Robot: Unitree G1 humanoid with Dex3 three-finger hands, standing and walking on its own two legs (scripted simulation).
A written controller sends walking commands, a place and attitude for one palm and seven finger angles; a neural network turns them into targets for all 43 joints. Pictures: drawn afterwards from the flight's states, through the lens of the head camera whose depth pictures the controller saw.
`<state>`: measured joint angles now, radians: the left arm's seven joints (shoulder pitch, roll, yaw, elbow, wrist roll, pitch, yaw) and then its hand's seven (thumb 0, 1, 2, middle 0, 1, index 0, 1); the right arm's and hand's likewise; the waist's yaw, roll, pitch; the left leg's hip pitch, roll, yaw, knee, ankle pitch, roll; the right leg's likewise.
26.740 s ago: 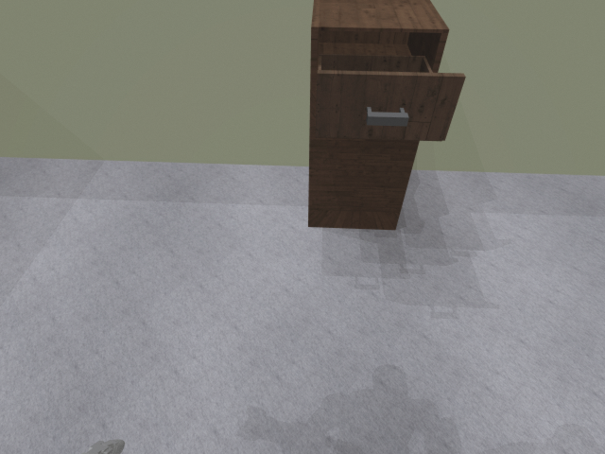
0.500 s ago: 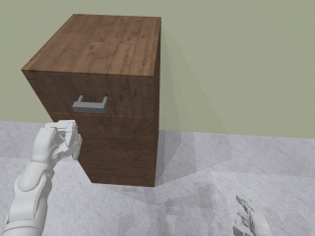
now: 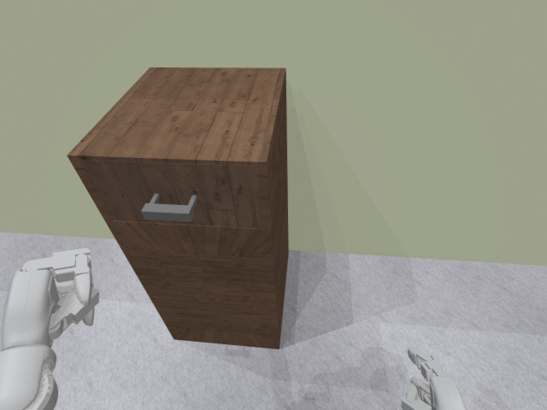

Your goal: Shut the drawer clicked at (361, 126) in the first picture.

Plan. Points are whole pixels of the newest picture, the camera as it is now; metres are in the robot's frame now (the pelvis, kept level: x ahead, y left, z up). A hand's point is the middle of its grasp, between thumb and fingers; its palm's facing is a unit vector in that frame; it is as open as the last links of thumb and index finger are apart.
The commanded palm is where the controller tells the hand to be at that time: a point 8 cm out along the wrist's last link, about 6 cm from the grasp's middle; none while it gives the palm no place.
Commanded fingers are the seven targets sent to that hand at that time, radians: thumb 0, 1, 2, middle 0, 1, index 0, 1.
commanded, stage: draw the hand back to the body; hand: left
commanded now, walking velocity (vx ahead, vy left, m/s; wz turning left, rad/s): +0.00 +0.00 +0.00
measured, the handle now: (171, 205) +0.50 +0.27 +0.00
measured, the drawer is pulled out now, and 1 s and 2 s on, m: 0.00 0.00 0.00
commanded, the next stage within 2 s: step back with the hand held close in 0.34 s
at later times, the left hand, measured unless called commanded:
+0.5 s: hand (80, 307) +0.18 +0.23 +0.16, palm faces +0.38 -0.84 -0.39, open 3.2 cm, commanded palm +0.13 +0.27 +0.18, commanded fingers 0.00 0.90 0.90 -1.40 -1.60 -1.40 -1.60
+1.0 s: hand (11, 355) +0.13 +0.26 +0.17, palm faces +0.32 -0.80 -0.50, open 3.2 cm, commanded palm +0.07 +0.30 +0.18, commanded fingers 0.00 0.90 0.90 -1.40 -1.60 -1.40 -1.60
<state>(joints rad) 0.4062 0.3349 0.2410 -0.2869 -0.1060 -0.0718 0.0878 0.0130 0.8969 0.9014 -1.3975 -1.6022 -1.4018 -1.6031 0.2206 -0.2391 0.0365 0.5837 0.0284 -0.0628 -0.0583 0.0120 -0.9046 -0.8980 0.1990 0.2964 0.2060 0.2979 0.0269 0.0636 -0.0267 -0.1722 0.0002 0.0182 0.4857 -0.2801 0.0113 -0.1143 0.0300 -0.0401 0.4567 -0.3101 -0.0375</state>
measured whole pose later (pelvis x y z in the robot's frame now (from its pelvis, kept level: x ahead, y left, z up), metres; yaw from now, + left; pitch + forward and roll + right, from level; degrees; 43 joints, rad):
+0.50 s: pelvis +0.01 -0.01 +0.00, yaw +0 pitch -2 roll +0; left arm 0.54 0.33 0.28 -0.46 -0.09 -0.10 0.09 0.01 0.89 0.90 -1.40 -1.60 -1.41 -1.60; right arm 0.21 -0.22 0.02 0.58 0.02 -0.10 -0.06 0.01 -0.90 -0.90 0.20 0.30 0.21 0.30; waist 0.06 0.07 -0.02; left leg -0.16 0.01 0.01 0.48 -0.29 0.00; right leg -0.09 0.04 -0.05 0.44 -0.32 -0.05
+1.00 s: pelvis -0.06 +0.03 -0.01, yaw -1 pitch +0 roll -1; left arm 0.65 0.43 0.41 -0.61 -0.06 -0.21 0.12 0.01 0.89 0.90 -1.40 -1.60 -1.40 -1.60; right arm 0.21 -0.21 -0.01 0.52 0.01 -0.03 -0.05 0.01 -0.91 -0.90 0.20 0.30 0.20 0.30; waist -0.01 0.01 0.03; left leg -0.36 -0.01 0.04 0.56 -0.21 0.05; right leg -0.30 0.02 -0.03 0.53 -0.24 0.00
